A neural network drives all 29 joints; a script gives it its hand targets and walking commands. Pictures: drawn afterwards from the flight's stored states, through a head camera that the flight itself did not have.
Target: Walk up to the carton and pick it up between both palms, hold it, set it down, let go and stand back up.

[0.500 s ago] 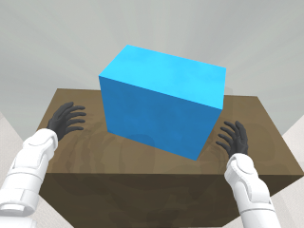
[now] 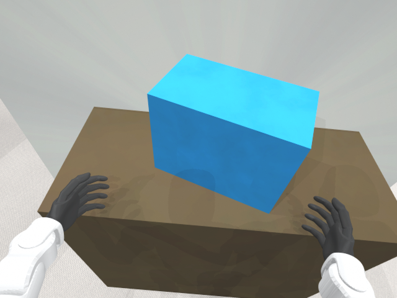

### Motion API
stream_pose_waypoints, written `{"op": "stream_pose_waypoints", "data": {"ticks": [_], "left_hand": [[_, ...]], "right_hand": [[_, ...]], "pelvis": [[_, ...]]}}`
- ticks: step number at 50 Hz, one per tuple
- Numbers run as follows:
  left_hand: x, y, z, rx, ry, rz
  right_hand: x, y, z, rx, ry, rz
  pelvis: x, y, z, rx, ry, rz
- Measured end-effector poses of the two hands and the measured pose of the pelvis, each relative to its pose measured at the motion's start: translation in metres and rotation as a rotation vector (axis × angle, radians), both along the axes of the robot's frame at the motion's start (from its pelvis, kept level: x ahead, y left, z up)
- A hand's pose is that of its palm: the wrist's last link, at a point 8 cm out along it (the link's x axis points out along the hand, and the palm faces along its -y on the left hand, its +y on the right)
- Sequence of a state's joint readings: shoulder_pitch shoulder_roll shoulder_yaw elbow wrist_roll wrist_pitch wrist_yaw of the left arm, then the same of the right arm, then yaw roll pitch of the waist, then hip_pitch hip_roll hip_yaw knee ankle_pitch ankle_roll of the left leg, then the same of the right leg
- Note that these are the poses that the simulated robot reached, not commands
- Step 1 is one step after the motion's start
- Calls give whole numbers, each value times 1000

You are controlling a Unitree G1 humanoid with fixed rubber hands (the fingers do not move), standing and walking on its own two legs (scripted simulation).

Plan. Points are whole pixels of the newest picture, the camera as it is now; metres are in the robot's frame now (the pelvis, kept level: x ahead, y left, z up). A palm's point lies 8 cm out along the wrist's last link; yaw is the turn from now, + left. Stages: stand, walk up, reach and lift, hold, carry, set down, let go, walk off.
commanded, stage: set down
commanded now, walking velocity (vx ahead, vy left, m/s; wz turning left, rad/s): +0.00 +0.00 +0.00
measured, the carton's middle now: (227, 133) +0.46 -0.05 +0.07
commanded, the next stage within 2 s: none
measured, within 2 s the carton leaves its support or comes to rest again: neither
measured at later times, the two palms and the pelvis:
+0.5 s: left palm (59, 238) +0.21 +0.26 +0.05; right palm (339, 256) +0.18 -0.21 +0.08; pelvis +0.01 -0.01 +0.00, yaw +0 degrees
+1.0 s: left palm (58, 246) +0.20 +0.26 +0.03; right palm (336, 265) +0.18 -0.22 +0.04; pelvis +0.02 -0.01 +0.00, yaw +0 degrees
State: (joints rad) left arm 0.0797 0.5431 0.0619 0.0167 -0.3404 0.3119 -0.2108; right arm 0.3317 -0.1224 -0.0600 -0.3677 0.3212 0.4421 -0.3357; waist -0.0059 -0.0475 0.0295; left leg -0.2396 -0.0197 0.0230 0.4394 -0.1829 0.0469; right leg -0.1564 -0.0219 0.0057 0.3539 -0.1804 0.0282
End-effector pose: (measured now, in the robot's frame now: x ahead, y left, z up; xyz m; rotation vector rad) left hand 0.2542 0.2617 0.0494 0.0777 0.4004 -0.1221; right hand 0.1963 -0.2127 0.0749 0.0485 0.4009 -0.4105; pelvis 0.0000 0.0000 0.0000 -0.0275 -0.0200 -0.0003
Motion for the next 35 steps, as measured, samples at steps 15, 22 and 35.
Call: {"op": "stream_pose_waypoints", "data": {"ticks": [15, 22, 35], "left_hand": [[-41, -4, 2, -5, -9, 8], [-45, -5, 0, 1, 2, 24], [-49, -10, -7, 12, 39, 34]], "right_hand": [[-19, 4, 9, -18, 35, 31], [-15, 4, 6, -7, 42, 56], [-13, -6, -12, 10, 85, 55]], "pelvis": [[8, -3, 0, 1, -1, -2], [11, -5, 1, 2, -1, -3], [17, -11, 1, 4, 6, -6]]}}
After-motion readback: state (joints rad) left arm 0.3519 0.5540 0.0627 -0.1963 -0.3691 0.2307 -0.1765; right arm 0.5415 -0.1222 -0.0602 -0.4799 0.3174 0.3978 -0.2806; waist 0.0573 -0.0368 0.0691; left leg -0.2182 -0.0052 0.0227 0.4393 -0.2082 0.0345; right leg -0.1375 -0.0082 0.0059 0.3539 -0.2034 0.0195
